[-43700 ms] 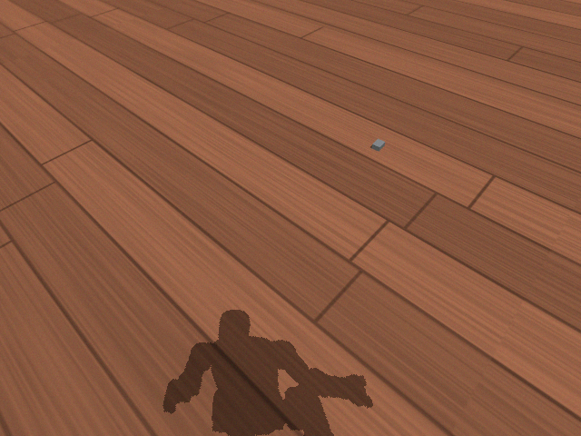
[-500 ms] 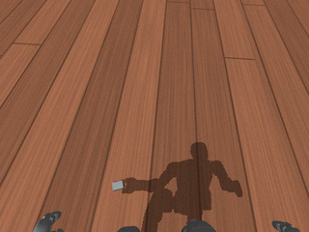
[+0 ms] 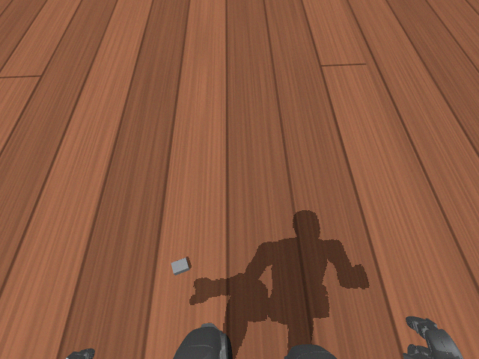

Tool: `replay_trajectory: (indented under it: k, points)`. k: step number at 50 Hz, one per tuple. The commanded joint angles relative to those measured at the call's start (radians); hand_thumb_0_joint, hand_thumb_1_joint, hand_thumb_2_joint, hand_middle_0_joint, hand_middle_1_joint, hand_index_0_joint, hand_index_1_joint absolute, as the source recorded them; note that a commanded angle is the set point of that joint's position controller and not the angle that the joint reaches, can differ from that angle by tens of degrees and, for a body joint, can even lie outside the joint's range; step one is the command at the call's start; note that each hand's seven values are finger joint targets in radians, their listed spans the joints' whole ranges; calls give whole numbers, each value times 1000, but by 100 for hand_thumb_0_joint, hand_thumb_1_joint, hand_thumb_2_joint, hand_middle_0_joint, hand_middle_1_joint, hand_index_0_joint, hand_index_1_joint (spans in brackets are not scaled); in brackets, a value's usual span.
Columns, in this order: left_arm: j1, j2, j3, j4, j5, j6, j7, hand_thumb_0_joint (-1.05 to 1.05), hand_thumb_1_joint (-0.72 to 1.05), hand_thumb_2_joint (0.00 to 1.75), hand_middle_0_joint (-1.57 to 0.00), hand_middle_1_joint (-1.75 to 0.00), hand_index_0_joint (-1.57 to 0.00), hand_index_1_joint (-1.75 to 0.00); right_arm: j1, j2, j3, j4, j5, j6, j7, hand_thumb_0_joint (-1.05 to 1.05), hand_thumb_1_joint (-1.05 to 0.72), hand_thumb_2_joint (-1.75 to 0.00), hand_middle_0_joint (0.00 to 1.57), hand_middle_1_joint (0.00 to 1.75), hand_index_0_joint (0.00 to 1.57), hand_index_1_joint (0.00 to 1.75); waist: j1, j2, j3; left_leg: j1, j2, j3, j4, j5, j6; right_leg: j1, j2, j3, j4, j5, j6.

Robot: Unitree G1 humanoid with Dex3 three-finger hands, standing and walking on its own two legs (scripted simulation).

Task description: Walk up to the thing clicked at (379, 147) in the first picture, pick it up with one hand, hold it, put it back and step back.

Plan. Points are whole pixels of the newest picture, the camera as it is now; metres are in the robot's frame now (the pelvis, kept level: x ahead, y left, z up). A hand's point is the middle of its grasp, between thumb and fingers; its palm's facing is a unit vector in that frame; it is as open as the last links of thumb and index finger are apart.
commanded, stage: step back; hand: left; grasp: from above
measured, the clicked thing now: (180, 266) +0.48 +0.28 -0.74
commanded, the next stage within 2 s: none
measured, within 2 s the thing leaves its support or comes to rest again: neither
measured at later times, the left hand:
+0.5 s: hand out of the picture -0.02 +0.27 -0.14, palm faces +0.05 -0.93 -0.36, open 7.4 cm
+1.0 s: hand out of the picture -0.20 +0.23 -0.13, palm faces +0.08 -0.91 -0.41, open 7.4 cm
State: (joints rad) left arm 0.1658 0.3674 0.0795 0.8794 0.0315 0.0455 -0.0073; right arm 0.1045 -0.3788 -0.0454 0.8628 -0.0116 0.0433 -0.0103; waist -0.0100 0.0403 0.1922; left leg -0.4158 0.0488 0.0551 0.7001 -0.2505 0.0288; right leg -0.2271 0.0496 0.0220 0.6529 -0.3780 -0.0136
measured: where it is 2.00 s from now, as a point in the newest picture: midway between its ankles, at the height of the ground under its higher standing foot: outside the picture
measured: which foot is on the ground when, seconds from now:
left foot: down 0.00-0.00, up 0.02-0.28, down 0.30-0.70, up 0.72-0.98, down 1.00-1.00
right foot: down 0.00-0.32, up 0.34-0.66, down 0.68-1.00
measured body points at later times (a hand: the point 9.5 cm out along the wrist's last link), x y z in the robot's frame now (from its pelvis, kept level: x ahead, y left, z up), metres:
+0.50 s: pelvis -0.14 -0.01 +0.01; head -0.08 +0.02 +0.46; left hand -0.03 +0.32 -0.11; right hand -0.02 -0.31 -0.09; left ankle -0.10 +0.11 -0.72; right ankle -0.15 -0.15 -0.63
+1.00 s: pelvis -0.30 -0.05 +0.00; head -0.25 -0.05 +0.44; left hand -0.21 +0.28 -0.10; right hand -0.20 -0.36 -0.12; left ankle -0.33 +0.06 -0.72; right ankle -0.22 -0.17 -0.72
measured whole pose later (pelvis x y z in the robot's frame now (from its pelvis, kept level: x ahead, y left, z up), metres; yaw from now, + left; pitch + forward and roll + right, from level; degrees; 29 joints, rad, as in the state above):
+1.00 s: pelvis -0.30 -0.05 +0.00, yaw +6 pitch -2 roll +0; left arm 0.13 0.38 0.06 0.77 0.04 0.05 0.01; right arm 0.22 -0.40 -0.05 0.88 -0.02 0.04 -0.02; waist 0.00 0.00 0.17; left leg -0.27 -0.04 -0.04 0.71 -0.43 0.00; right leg -0.39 -0.04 -0.03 0.69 -0.26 -0.01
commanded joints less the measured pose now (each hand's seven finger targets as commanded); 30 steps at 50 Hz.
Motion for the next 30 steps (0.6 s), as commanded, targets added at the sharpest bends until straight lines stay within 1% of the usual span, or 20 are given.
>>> replay_trajectory:
  k: [1, 2, 3, 4, 6, 9, 11, 13, 14, 15, 16, 17, 18, 19, 20, 21, 23, 26, 28, 30]
  points:
    - [-25, 327, 89, -140, 11, -33, 18, 0, 90, 90, -20, -30, -20, -30, -9, -212, -65, -69, 7, -11, -19, 0, -90, -90, 20, 30, 20, 30, 36, -268, -114, -9, -134, -196, 440, -359, -42, -200, -452, 524, -376, 227, -313]
    - [-76, 272, 73, -153, -4, -36, 25, 0, 90, 90, -20, -30, -20, -30, 32, -207, -60, -49, 15, -12, -17, 0, -90, -90, 20, 30, 20, 30, 6, -167, -109, -12, -159, -232, 483, -294, -37, -170, -360, 369, -321, 366, -263]
    - [-114, 250, 64, -156, -2, -36, 29, 0, 90, 90, -20, -30, -20, -30, 74, -195, -56, -33, 22, -15, -18, 0, -90, -90, 20, 30, 20, 30, -27, -160, -116, -24, -175, -222, 493, -246, -36, -133, -293, 259, -283, 451, -216]
    - [-124, 244, 67, -168, 3, -36, 32, 0, 90, 90, -20, -30, -20, -30, 93, -195, -49, -36, 25, -21, -21, 0, -90, -90, 20, 30, 20, 30, -26, -191, -137, -31, -172, -195, 501, -229, -38, -96, -281, 221, -267, 479, -205]
    - [-79, 220, 62, -177, 7, -33, 32, 0, 90, 90, -20, -30, -20, -30, 104, -201, -44, -38, 18, -30, -23, 0, -90, -90, 20, 30, 20, 30, 12, -160, -184, -50, -164, -167, 427, -247, -45, 34, -257, 175, -210, 535, -202]
    - [-15, 227, 62, -180, 11, -27, 39, 0, 90, 90, -20, -30, -20, -30, 77, -188, -40, -69, 11, -33, -23, 0, -90, -90, 20, 30, 20, 30, 51, -199, -211, -54, -105, -136, 198, -284, -46, 169, -292, 196, -159, 611, -210]
    - [-3, 237, 59, -183, 3, -17, 36, 0, 90, 90, -20, -30, -20, -30, 99, -178, -41, -67, 4, -38, -21, 0, -90, -90, 20, 30, 20, 30, 46, -229, -235, 17, -76, -94, -3, -242, -33, 180, -285, 196, -111, 615, -194]
    - [-32, 245, 55, -196, -12, -5, 28, 0, 90, 90, -20, -30, -20, -30, 170, -169, -49, -35, -5, -47, -18, 0, -90, -90, 20, 30, 20, 30, 3, -187, -260, 138, -87, -33, -262, -14, -24, 141, -247, 148, -26, 570, -154]
    - [-18, 227, 47, -201, -14, 0, 25, 0, 90, 90, -20, -30, -20, -30, 163, -194, -61, -36, -12, -51, -17, 0, -90, -90, 20, 30, 20, 30, 10, -142, -253, 217, -56, -87, -298, 108, -10, 42, -219, 141, -13, 459, -110]
    - [2, 194, 37, -209, -17, 4, 21, 0, 90, 90, -20, -30, -20, -30, 158, -258, -77, -50, -28, -56, -17, 0, -90, -90, 20, 30, 20, 30, 16, -7, -260, 292, 108, -309, -319, 193, 44, -118, -140, 108, 67, 243, -58]
    - [-63, 197, 44, -228, -23, -1, 28, 0, 90, 90, -20, -30, -20, -30, 99, -377, -97, -70, -19, -50, -6, 0, -90, -90, 20, 30, 20, 30, -11, 214, -231, 202, 298, -524, -351, 362, 193, -195, 30, -12, 229, -134, -9]
    - [-124, 221, 60, -217, -4, -1, 38, 0, 90, 90, -20, -30, -20, -30, 102, -384, -102, -74, -25, -54, -9, 0, -90, -90, 20, 30, 20, 30, -64, 193, -202, 107, 368, -642, -378, 380, 285, -185, 31, 120, 440, -278, 1]
    - [-116, 219, 62, -202, -7, 4, 39, 0, 90, 90, -20, -30, -20, -30, 85, -337, -90, -71, -22, -60, -15, 0, -90, -90, 20, 30, 20, 30, -34, 77, -194, 127, 325, -513, -328, 448, 267, -209, 39, 191, 540, -246, -10]
    - [-61, 201, 59, -187, -25, 5, 38, 0, 90, 90, -20, -30, -20, -30, 36, -292, -70, -79, -20, -59, -20, 0, -90, -90, 20, 30, 20, 30, 11, 36, -211, 195, 254, -399, -284, 518, 226, -254, 51, 202, 582, -199, -16]
    - [-26, 202, 61, -167, -29, 4, 36, 0, 90, 90, -20, -30, -20, -30, 22, -274, -67, -85, -20, -58, -25, 0, -90, -90, 20, 30, 20, 30, 26, 59, -198, 186, 229, -346, -266, 521, 202, -265, 53, 184, 621, -167, -15]
    - [-5, 214, 66, -160, -25, 3, 34, 0, 90, 90, -20, -30, -20, -30, 24, -267, -68, -89, -19, -58, -28, 0, -90, -90, 20, 30, 20, 30, 30, 70, -194, 187, 210, -317, -255, 488, 198, -262, 53, 176, 621, -141, -6]
    - [25, 201, 67, -147, -18, 1, 30, 0, 90, 90, -20, -30, -20, -30, 29, -251, -69, -98, -21, -53, -25, 0, -90, -90, 20, 30, 20, 30, 23, 89, -210, 255, 200, -295, -237, 477, 216, -267, 46, 154, 579, -142, 25]
    - [-14, 195, 62, -161, -14, -5, 24, 0, 90, 90, -20, -30, -20, -30, 91, -253, -72, -97, -21, -52, -27, 0, -90, -90, 20, 30, 20, 30, -28, 100, -219, 335, 200, -294, -225, 440, 230, -273, 26, 117, 408, -156, 51]
    - [0, 190, 58, -157, -13, -10, 22, 0, 90, 90, -20, -30, -20, -30, 86, -270, -78, -108, -24, -46, -24, 0, -90, -90, 20, 30, 20, 30, -29, 139, -245, 337, 214, -302, -215, 435, 227, -215, -4, 73, 264, -156, 46]
    - [45, 182, 58, -127, -13, -16, 21, 0, 90, 90, -20, -30, -20, -30, 49, -277, -78, -117, -23, -36, -22, 0, -90, -90, 20, 30, 20, 30, -9, 176, -270, 296, 203, -291, -189, 403, 196, -119, -31, 32, 67, -104, 29]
